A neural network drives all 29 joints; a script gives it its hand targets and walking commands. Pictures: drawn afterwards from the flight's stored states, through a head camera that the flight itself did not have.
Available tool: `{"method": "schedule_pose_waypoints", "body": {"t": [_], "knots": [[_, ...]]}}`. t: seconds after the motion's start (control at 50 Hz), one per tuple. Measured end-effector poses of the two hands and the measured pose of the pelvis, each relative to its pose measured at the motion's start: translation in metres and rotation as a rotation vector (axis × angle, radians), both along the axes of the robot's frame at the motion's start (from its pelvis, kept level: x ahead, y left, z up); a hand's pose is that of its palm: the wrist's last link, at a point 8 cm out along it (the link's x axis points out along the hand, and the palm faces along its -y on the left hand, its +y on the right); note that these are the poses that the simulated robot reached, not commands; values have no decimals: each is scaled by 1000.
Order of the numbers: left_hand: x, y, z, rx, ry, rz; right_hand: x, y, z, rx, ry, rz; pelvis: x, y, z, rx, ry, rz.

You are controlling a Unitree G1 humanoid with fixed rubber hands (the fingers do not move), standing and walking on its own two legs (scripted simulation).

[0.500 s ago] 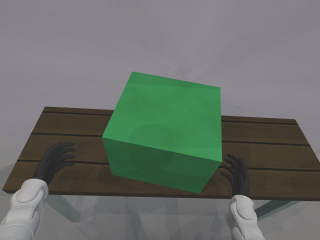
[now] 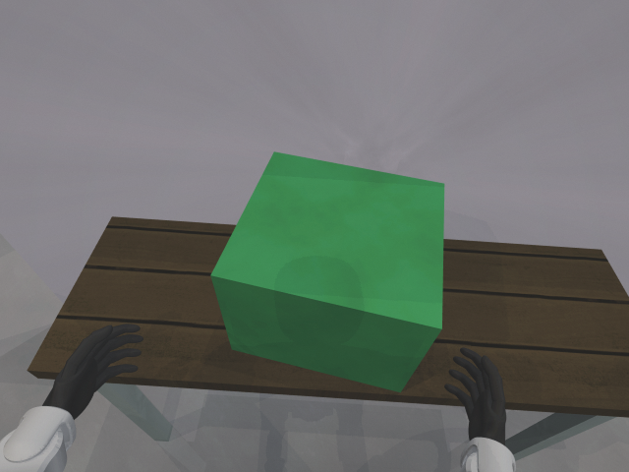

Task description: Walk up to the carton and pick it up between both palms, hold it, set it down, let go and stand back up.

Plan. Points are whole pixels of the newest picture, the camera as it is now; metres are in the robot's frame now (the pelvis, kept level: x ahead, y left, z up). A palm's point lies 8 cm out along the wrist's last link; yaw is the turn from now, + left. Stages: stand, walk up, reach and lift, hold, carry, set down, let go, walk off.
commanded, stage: set down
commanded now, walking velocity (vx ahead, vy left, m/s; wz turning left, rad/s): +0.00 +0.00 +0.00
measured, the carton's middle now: (335, 268) +0.44 -0.04 -0.05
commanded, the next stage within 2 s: none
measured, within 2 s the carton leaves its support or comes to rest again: neither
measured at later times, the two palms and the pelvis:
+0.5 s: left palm (83, 440) +0.19 +0.27 -0.01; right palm (491, 449) +0.16 -0.20 -0.02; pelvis +0.00 -0.01 +0.00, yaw +0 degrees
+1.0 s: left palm (94, 448) +0.18 +0.26 -0.03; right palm (487, 443) +0.17 -0.21 -0.04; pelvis +0.01 +0.00 +0.01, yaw -1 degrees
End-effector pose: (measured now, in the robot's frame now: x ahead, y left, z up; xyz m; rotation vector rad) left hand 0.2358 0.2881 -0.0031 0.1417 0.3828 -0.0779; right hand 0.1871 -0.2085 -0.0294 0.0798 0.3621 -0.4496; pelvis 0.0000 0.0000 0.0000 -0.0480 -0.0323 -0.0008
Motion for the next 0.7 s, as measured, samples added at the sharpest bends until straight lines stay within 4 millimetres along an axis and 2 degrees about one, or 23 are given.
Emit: {"method": "schedule_pose_waypoints", "body": {"t": [0.28,0.5,0.7], "knots": [[-35,-10,-6,1,15,-12,-23,1,3,1,14,4,-5,-9,1,8,-34,7],[-51,-23,-10,-12,27,-17,-28,4,7,18,19,15,-2,-9,2,12,-54,-1],[-59,-23,-16,-19,66,10,-28,-1,2,-3,58,34,4,-6,4,15,-61,-9]]}}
